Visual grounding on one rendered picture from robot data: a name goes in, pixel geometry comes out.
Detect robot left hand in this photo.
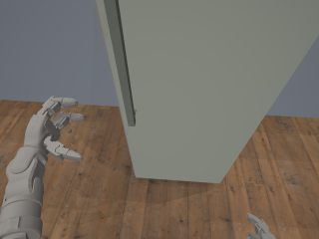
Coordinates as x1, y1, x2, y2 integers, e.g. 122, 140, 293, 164
23, 96, 85, 161

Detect robot right hand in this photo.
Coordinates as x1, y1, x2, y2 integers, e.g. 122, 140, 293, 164
246, 213, 276, 239

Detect fridge door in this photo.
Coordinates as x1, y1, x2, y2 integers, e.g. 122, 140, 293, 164
96, 0, 319, 184

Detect left robot forearm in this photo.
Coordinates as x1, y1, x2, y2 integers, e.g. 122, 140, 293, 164
0, 146, 49, 239

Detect handle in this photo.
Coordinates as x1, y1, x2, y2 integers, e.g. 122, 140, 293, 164
104, 0, 136, 126

